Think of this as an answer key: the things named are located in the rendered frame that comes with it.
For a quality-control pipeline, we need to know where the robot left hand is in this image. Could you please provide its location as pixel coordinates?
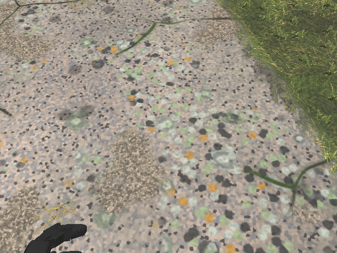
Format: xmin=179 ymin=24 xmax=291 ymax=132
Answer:
xmin=24 ymin=223 xmax=87 ymax=253

